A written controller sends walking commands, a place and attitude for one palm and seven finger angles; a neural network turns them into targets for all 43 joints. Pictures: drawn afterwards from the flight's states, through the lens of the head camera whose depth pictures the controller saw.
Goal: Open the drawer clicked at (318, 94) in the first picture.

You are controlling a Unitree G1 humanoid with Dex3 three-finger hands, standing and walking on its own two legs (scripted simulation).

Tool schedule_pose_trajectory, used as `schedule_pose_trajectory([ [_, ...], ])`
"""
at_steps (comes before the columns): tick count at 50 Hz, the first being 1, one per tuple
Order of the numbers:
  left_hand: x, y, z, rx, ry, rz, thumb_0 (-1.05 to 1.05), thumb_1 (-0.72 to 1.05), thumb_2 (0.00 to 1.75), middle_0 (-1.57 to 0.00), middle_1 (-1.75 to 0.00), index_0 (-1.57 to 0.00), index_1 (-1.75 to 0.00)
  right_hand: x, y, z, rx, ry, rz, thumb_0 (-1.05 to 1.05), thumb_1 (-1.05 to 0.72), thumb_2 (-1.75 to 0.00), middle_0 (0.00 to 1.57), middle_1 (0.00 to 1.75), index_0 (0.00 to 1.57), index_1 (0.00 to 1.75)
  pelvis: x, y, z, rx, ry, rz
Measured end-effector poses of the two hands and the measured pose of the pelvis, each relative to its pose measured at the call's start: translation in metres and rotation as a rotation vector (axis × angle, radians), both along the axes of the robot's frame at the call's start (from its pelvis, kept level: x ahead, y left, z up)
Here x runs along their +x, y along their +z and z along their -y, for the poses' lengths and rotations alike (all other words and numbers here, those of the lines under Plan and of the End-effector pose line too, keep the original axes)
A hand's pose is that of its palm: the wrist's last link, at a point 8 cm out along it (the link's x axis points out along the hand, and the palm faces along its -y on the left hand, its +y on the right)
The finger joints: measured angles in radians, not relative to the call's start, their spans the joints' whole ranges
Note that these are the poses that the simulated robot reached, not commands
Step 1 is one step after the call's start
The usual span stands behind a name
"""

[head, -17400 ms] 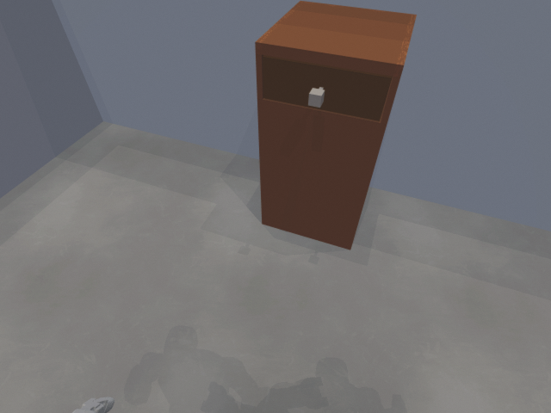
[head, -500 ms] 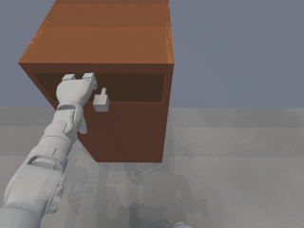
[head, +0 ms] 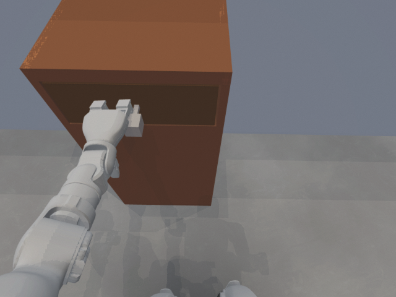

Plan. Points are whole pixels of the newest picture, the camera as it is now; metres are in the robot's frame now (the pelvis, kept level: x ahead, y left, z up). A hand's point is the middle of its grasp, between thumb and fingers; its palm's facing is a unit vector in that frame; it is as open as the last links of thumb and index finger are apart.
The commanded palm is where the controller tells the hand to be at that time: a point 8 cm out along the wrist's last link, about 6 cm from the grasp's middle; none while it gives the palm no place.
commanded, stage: lower the fingers behind the handle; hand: left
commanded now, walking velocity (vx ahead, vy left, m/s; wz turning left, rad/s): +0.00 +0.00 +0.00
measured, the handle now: (134, 118) +0.50 +0.15 +0.01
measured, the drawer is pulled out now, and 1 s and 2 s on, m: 0.00 0.00 0.02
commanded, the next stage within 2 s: close the thumb around the handle in 0.56 s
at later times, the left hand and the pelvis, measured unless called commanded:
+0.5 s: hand (115, 137) +0.46 +0.19 +0.00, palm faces -0.05 -0.01 -1.00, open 13.9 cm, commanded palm +0.44 +0.18 +0.05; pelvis -0.01 +0.00 -0.01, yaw +0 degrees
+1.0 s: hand (115, 136) +0.47 +0.19 +0.00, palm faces -0.04 -0.03 -1.00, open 10.7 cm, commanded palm +0.44 +0.18 +0.05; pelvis +0.00 +0.00 -0.01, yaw +0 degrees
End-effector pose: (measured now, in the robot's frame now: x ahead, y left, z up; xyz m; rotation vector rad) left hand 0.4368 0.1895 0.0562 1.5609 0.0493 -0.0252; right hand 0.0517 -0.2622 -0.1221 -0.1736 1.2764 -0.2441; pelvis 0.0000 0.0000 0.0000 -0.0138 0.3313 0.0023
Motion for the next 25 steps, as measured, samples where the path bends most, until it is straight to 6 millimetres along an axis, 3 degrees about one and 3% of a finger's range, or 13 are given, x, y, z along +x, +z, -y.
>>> schedule_pose_trajectory([
  [13,0.003,-0.002,-0.001,-0.001,-0.015,0.013,0.0,-0.49,0.3,-0.32,-1.2,-0.32,-1.23,-0.031,-0.007,0.006,-0.019,-0.012,-0.062,0.0,-0.9,-0.9,0.2,0.3,0.2,0.3,-0.005,-0.008,0.003,-0.001,0.001,-0.022],
  [25,0.007,-0.003,0.001,-0.002,0.005,-0.004,0.0,-0.49,0.3,-0.32,-1.2,-0.31,-1.22,-0.041,-0.005,0.008,-0.028,-0.029,-0.054,0.0,-0.9,-0.9,0.2,0.3,0.2,0.3,-0.012,-0.009,0.004,0.001,-0.004,-0.027],
])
